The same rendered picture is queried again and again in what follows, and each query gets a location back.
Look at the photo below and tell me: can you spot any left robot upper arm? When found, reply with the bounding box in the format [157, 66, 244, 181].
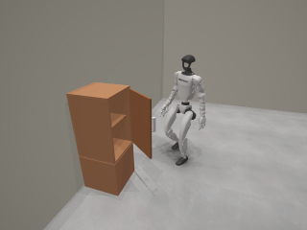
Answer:
[192, 75, 205, 99]

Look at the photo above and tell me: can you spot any robot left hand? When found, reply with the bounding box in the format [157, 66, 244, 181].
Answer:
[198, 116, 206, 130]

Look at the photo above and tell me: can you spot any right robot upper arm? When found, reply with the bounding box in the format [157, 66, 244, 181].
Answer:
[173, 71, 182, 92]

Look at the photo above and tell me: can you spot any cupboard door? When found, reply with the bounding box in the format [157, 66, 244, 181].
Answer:
[130, 88, 153, 159]

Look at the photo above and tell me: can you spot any handle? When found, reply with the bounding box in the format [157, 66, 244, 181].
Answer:
[152, 117, 156, 132]

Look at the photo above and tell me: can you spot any robot left forearm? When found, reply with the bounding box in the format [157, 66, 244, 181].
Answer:
[200, 93, 206, 116]

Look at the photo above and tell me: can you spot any robot right hand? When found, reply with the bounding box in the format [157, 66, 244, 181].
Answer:
[159, 104, 169, 117]

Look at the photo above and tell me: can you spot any humanoid robot torso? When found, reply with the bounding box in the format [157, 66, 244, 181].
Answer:
[177, 70, 197, 114]

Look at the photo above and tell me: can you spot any robot right forearm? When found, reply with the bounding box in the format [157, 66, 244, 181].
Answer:
[165, 90, 177, 105]

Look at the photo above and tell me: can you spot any robot right thigh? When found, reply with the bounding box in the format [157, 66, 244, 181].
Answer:
[164, 104, 180, 136]

